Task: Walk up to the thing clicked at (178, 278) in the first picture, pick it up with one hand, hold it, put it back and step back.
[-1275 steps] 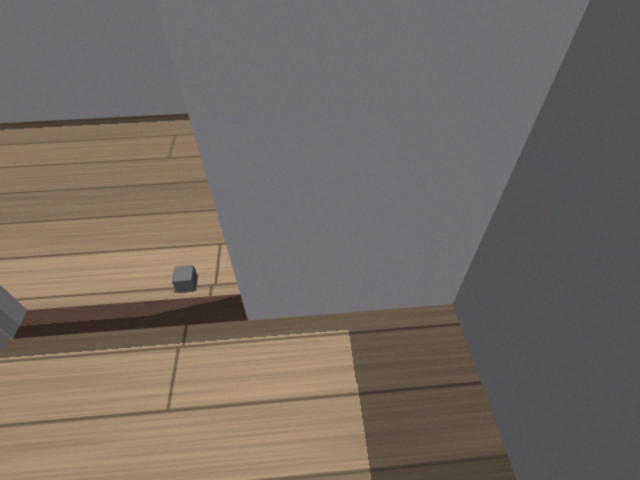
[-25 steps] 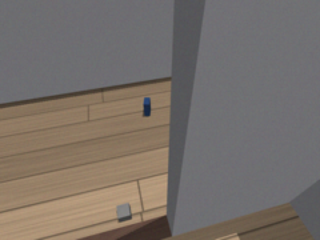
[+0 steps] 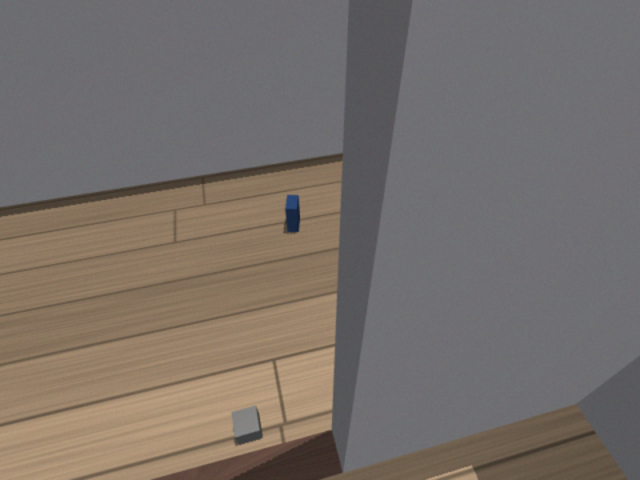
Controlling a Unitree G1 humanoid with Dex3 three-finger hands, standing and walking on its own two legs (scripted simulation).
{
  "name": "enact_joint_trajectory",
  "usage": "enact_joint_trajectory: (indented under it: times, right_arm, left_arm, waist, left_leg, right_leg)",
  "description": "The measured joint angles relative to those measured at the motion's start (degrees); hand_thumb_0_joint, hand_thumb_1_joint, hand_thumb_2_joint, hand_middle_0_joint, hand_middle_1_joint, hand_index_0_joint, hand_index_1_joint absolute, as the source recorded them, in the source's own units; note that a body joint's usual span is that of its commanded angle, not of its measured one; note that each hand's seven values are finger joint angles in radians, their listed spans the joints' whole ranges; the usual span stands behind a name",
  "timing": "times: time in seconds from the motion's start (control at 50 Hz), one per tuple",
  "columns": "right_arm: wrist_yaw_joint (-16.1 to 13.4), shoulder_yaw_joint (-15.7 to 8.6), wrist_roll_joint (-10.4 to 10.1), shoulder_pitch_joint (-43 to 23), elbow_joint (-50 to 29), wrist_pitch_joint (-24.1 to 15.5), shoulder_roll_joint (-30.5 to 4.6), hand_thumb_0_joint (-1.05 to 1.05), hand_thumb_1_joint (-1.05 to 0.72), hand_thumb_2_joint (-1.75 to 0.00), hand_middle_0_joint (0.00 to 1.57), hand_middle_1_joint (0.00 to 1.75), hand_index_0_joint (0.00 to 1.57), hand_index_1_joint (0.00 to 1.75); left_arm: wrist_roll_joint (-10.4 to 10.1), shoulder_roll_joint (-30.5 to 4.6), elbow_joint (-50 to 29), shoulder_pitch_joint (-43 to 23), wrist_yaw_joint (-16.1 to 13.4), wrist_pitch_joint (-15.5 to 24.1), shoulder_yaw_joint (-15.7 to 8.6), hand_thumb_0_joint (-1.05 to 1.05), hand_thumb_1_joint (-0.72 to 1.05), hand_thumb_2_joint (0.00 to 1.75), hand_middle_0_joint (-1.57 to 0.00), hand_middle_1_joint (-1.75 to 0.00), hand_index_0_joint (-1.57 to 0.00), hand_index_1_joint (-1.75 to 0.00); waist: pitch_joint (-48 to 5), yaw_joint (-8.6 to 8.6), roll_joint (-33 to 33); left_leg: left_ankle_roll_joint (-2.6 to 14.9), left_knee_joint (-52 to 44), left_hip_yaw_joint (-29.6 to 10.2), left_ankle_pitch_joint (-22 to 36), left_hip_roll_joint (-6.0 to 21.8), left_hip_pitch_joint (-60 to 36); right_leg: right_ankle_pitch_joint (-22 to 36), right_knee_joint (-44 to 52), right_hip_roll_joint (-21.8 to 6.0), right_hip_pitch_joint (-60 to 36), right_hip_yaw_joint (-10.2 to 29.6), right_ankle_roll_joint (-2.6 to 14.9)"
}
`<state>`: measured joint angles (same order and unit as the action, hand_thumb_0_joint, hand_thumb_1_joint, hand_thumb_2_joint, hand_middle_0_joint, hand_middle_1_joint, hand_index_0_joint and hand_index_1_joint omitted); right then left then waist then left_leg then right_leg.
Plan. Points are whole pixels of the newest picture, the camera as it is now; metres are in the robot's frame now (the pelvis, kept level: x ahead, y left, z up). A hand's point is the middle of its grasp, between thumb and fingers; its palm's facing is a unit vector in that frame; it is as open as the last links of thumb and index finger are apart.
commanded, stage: stand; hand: left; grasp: from above
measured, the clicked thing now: (247, 425) +0.43 +0.24 -0.75
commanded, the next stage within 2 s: rise first in 0.16 s
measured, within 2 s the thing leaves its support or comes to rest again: neither
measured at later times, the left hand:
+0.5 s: hand out of the picture +0.14 +0.25 -0.17, palm faces +0.00 -0.94 -0.34, open 9.0 cm
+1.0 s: hand out of the picture +0.11 +0.27 -0.23, palm faces -0.13 -0.88 -0.46, open 13.5 cm
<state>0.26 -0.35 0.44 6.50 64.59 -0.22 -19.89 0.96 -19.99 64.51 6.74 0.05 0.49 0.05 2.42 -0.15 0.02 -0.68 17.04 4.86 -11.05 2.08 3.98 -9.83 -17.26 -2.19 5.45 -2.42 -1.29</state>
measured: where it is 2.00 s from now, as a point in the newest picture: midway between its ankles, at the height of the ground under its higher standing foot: outside the picture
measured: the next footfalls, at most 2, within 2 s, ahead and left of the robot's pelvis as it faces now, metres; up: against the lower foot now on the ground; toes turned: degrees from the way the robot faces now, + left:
none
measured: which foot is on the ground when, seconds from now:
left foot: down 0.00-1.00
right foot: down 0.00-1.00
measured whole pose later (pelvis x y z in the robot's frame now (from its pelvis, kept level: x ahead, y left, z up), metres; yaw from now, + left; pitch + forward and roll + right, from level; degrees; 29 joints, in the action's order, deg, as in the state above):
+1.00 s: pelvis -0.03 +0.01 -0.08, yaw +1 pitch +15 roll -2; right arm -1.6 -2.3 -0.5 12.1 34.1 -7.8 -13.8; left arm 14.5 -18.2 33.5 10.7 -0.8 -9.7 -7.5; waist -5.1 -1.5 0.0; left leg 0.1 61.1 1.5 -28.5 3.4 48.1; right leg -26.4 -58.5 -3.2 47.4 -3.5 -1.3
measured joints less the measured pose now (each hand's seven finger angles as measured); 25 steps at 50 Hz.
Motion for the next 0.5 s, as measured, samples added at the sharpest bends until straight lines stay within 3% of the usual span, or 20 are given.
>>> enact_joint_trajectory:
  times: [0.28,0.34,0.42,0.5]
  right_arm:
    - [0.0,0.1,0.0,0.2,-0.1,-0.1,0.1,0.0,-0.91,-0.89,0.2,0.3,0.2,0.3]
    - [-1.5,0.4,-2.5,3.2,-7.9,-1.0,0.7,0.01,-0.92,-0.9,0.2,0.3,0.2,0.3]
    - [-2.2,0.0,-2.8,4.8,-14.9,-1.8,3.2,0.01,-0.95,-0.91,0.2,0.3,0.2,0.3]
    - [-1.9,-0.9,-2.1,6.4,-19.1,-2.0,5.6,0.01,-0.96,-0.91,0.2,0.3,0.2,0.3]
  left_arm:
    - [0.0,-0.1,-0.1,-0.1,0.0,0.0,0.0,0.0,0.9,0.9,-0.21,-0.31,-0.2,-0.3]
    - [-1.5,0.8,-3.2,-1.7,-0.9,0.7,-1.8,0.01,0.86,0.92,-0.21,-0.35,-0.19,-0.34]
    - [1.2,0.8,-1.8,-8.7,0.3,0.8,-5.7,0.01,0.71,0.93,-0.2,-0.49,-0.19,-0.48]
    - [4.5,0.2,-4.9,-9.9,1.1,-0.1,-8.1,0.0,0.48,0.91,-0.19,-0.67,-0.19,-0.66]
  waist:
    - [0.0,-0.04,0.1]
    - [0.5,-0.24,0.2]
    - [0.7,-0.56,0.8]
    - [-0.5,-1.15,1.4]
  left_leg:
    - [0.11,-0.1,0.0,0.1,-0.2,0.0]
    - [0.36,3.6,-0.8,-0.9,-0.3,4.5]
    - [0.32,9.8,-1.4,-2.7,0.0,12.3]
    - [0.23,14.9,-1.1,-4.7,0.4,17.8]
  right_leg:
    - [0.0,-0.1,-0.2,0.1,0.0,-0.13]
    - [-1.1,-3.5,-0.5,4.0,-0.7,0.01]
    - [-2.9,-9.4,-0.6,11.5,-0.9,0.26]
    - [-4.7,-14.3,-0.5,17.2,-0.4,0.43]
